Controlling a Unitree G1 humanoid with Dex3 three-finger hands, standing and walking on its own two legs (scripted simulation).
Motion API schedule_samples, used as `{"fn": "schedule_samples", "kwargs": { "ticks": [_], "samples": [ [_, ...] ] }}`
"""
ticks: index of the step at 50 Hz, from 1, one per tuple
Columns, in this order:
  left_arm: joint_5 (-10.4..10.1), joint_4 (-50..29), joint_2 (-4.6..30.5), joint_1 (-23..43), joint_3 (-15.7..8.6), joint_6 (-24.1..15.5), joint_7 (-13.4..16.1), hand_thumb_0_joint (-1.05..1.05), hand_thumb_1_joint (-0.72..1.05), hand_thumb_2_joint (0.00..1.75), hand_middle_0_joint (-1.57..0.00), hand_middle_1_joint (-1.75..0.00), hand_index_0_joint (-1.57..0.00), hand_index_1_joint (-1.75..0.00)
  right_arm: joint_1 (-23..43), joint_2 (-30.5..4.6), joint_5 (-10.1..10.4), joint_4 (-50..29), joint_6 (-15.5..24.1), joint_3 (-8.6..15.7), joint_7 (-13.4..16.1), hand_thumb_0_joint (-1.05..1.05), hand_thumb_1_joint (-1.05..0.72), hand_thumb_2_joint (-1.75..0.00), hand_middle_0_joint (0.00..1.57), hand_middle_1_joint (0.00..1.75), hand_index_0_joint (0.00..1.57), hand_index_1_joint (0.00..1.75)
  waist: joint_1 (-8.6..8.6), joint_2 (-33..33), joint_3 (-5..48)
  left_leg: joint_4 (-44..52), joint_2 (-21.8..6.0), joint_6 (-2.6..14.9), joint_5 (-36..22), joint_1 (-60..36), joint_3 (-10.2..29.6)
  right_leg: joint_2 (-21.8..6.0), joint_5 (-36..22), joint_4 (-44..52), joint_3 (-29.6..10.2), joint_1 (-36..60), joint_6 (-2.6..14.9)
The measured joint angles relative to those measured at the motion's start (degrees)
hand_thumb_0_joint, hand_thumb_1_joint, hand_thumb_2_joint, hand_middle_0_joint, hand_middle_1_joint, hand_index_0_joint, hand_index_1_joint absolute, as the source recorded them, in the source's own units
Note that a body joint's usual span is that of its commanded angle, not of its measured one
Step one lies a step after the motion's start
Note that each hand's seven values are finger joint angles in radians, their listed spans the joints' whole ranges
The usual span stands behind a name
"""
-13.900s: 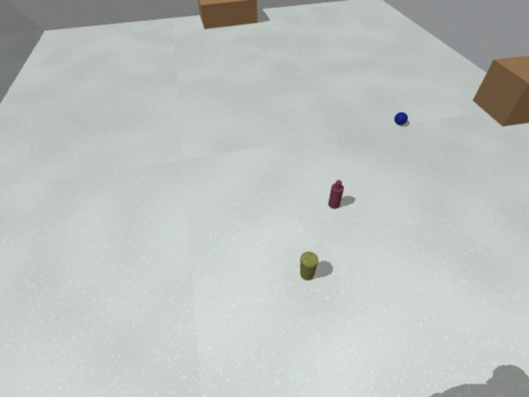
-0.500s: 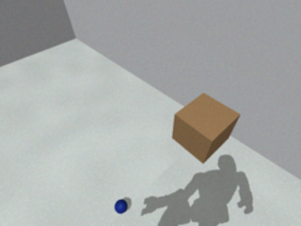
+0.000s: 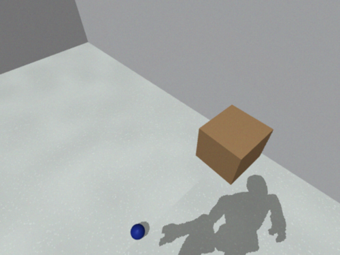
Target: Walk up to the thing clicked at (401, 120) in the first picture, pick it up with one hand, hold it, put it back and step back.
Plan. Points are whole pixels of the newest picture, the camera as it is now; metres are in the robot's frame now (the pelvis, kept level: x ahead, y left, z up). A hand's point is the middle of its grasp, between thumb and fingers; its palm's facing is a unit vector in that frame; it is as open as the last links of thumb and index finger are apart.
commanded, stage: stand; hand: left
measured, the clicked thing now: (137, 231) +0.41 +0.21 -0.74
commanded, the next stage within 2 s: rise first in 1.40 s
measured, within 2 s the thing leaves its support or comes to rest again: neither
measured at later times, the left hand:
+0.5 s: hand out of the picture +0.07 +0.25 -0.16, palm faces -0.04 -0.94 -0.34, open 7.4 cm
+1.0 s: hand out of the picture +0.07 +0.25 -0.16, palm faces -0.04 -0.94 -0.34, open 7.4 cm
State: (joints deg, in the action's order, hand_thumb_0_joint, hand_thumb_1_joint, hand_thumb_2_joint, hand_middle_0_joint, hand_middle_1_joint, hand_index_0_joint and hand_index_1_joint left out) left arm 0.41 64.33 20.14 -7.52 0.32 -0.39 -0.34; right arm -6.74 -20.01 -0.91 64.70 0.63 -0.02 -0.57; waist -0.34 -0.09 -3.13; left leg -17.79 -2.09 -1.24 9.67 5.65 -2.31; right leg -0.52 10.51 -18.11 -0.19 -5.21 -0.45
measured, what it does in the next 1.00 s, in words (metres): stands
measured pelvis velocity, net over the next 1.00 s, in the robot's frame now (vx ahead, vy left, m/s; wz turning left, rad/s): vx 0.00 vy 0.00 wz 0.00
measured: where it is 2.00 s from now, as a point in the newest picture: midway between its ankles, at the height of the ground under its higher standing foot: outside the picture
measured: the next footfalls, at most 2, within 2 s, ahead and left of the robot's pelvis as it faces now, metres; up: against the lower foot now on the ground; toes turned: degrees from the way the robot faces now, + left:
none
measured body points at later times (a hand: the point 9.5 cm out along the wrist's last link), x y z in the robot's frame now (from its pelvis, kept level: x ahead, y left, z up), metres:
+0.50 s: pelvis +0.00 +0.00 +0.00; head +0.01 +0.00 +0.45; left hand +0.07 +0.30 -0.13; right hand +0.07 -0.30 -0.13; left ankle +0.00 +0.13 -0.75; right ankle -0.01 -0.12 -0.75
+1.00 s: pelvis +0.00 +0.00 +0.00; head +0.01 +0.00 +0.45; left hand +0.07 +0.30 -0.13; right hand +0.07 -0.30 -0.13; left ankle +0.00 +0.13 -0.75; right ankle -0.01 -0.12 -0.75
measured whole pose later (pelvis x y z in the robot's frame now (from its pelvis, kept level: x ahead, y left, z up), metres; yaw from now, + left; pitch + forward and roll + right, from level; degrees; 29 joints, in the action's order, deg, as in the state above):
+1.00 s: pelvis +0.00 +0.00 +0.00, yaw +0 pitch -2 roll +0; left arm 0.5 63.9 20.2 -7.7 0.5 -0.4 -0.1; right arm -6.6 -20.0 -0.9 64.7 0.5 0.2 -0.5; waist -0.5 -0.1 -2.8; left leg -18.1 -1.9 -1.1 10.1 5.7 -2.2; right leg -0.7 10.8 -18.1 -0.1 -5.0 -0.7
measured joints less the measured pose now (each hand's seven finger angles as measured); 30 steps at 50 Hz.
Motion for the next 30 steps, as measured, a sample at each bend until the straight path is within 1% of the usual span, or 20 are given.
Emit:
{"fn": "schedule_samples", "kwargs": {
  "ticks": [30],
  "samples": [
    [0.1, -0.4, 0.0, 0.0, 0.2, 0.0, 0.1, 0.00, 0.90, 0.90, -0.20, -0.30, -0.20, -0.30, 0.0, -0.2, -0.1, -0.1, 0.0, 0.1, 0.1, 0.00, -0.90, -0.90, 0.20, 0.30, 0.21, 0.30, -0.06, 0.0, 0.5, -0.3, 0.2, 0.22, 0.3, 0.0, 0.0, -0.2, 0.2, 0.0, 0.0, 0.1, -0.25]
  ]
}}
